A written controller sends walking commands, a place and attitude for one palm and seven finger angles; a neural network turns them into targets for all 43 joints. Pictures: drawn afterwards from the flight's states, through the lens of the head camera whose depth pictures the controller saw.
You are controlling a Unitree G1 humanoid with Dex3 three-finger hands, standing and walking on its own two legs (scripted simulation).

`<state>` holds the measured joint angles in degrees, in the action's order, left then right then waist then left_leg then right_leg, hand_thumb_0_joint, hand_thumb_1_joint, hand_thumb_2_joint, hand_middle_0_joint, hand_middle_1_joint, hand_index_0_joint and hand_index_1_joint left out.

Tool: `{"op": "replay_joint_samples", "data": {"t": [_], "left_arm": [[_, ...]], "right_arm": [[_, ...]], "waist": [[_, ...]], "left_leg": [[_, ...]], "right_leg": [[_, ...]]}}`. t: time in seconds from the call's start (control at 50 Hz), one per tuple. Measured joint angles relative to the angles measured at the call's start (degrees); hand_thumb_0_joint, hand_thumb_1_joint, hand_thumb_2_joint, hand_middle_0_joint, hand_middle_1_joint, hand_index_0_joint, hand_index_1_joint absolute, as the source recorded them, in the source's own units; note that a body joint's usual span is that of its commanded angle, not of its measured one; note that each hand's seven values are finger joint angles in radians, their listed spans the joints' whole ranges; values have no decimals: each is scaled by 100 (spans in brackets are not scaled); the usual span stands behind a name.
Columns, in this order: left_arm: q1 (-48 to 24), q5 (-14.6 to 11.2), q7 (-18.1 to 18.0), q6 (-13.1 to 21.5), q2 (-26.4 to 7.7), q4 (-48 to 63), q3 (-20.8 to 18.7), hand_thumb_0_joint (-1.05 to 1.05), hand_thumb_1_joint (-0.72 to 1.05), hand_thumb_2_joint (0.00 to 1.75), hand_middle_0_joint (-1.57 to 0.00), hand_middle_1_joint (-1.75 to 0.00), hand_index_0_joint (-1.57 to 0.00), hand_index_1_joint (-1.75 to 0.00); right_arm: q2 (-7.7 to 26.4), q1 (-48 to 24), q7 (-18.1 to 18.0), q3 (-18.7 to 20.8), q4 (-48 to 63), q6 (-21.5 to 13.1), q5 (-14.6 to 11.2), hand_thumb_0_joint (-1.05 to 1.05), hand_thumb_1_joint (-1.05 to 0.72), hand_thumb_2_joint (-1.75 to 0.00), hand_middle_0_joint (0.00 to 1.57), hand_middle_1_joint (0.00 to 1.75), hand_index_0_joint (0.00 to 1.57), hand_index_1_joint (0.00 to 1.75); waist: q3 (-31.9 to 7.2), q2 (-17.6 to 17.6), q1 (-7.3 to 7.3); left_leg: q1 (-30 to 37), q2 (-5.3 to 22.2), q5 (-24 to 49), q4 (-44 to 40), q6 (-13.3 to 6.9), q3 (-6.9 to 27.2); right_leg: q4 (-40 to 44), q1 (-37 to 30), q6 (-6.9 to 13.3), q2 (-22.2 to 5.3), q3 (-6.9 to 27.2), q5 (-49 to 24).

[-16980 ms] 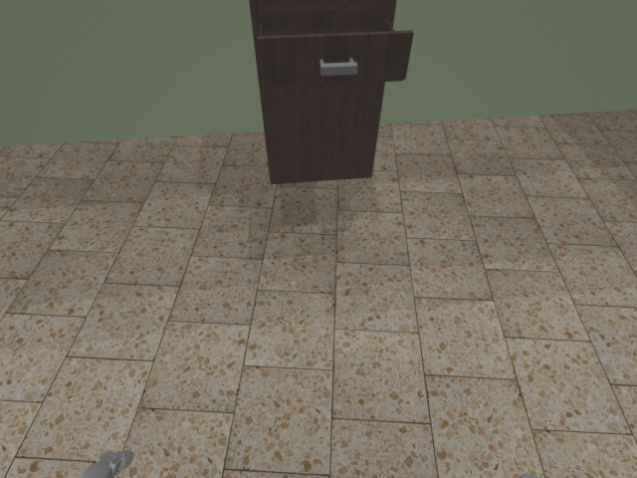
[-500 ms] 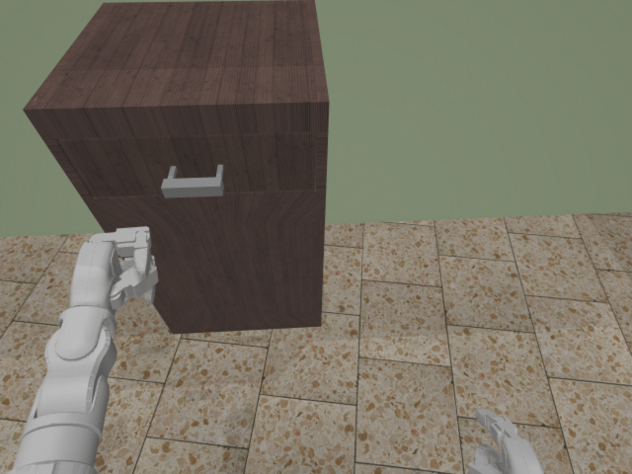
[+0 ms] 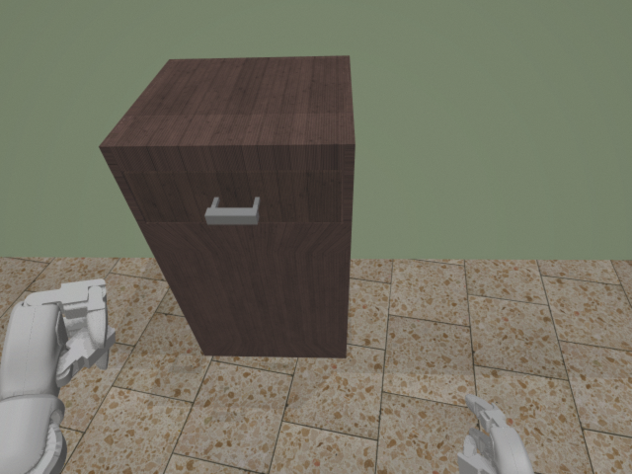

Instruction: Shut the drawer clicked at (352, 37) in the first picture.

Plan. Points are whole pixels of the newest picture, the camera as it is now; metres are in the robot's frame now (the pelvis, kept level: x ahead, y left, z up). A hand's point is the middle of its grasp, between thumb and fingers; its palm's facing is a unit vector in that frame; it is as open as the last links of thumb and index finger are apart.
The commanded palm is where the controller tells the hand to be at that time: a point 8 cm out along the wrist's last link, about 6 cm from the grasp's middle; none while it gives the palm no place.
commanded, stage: draw the hand back to the body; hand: left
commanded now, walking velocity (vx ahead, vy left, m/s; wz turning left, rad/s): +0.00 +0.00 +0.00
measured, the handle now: (234, 208) +0.62 +0.26 -0.05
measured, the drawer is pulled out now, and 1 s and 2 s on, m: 0.00 0.00 0.00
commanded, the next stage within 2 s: step back with the hand held close in 0.26 s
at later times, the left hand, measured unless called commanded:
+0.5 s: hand (85, 335) +0.19 +0.24 +0.17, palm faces +0.39 -0.81 -0.45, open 3.3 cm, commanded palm +0.13 +0.28 +0.17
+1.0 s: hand (23, 423) +0.12 +0.26 +0.15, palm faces +0.35 -0.80 -0.49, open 3.3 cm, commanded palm +0.06 +0.30 +0.17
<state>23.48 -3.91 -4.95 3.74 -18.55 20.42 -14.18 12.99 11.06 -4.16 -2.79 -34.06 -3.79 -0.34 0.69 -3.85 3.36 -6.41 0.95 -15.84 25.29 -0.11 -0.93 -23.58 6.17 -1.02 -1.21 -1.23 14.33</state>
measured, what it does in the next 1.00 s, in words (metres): shifts its weight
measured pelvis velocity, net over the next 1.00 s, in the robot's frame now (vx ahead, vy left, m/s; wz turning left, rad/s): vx -0.07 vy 0.02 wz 0.00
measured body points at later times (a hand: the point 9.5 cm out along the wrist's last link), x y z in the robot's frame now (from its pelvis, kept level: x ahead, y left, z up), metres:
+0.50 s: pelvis +0.00 +0.00 +0.00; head -0.01 -0.02 +0.45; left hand +0.16 +0.28 +0.19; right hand +0.18 -0.23 -0.08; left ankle -0.02 +0.12 -0.74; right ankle -0.02 -0.13 -0.74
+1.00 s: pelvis -0.07 +0.02 -0.01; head -0.06 +0.02 +0.44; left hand +0.09 +0.30 +0.18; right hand +0.12 -0.21 -0.08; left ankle -0.02 +0.12 -0.74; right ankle -0.01 -0.13 -0.74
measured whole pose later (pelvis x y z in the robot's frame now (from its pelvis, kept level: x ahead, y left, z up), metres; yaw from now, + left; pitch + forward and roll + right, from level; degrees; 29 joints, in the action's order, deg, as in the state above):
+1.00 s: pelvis -0.07 +0.02 -0.01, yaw +0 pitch +0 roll -1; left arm 35.3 -1.4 -6.9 12.5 -21.3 30.9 -21.0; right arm 12.0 9.6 -4.3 0.0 -30.1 -1.3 -0.5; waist 2.1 -1.2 0.6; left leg -18.7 -0.4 -11.3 30.1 -2.3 -1.9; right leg -26.9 17.8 -2.9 -2.6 -0.1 8.8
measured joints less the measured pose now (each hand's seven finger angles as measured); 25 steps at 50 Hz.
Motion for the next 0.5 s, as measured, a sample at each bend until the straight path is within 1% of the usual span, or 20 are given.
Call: {"op": "replay_joint_samples", "data": {"t": [0.14,0.2,0.3,0.4,0.42,0.5], "left_arm": [[802,22,-8,158,-93,837,-283,2,89,90,-140,-160,-140,-160],[791,42,-21,183,-34,767,-293,2,89,90,-140,-160,-141,-160],[558,82,-61,104,97,456,-208,2,89,90,-140,-160,-141,-160],[563,102,-81,81,74,544,-131,2,89,90,-140,-160,-141,-160],[591,107,-64,124,55,597,-173,2,89,90,-140,-160,-141,-160],[667,131,-62,471,-118,700,-554,2,89,90,-140,-160,-141,-160]], "right_arm": [[27,71,-11,90,-74,-177,28,1,-90,-90,20,30,20,30],[37,40,-42,112,-100,-193,29,1,-90,-90,20,30,20,30],[25,-2,-96,110,-140,-223,52,1,-90,-90,20,30,20,30],[4,55,-107,97,-175,-320,79,1,-90,-90,20,30,20,30],[10,61,-87,89,-144,-286,81,1,-90,-90,20,30,20,30],[43,-57,-2,134,-8,-31,90,1,-90,-90,20,30,20,30]], "waist": [[-36,-99,95],[19,-122,121],[120,-87,121],[101,-31,79],[69,-32,49],[18,-40,-144]], "left_leg": [[118,42,-21,-23,21,13],[136,46,-7,-26,25,32],[137,46,40,-60,36,41],[185,60,33,-88,48,18],[145,71,20,-62,46,20],[-147,103,26,18,33,16]], "right_leg": [[93,-151,17,43,-15,-15],[105,-181,22,47,-34,-26],[94,-163,37,48,-43,-46],[106,-193,46,61,-20,-40],[120,-172,45,72,-23,-44],[228,40,27,105,-16,-161]]}}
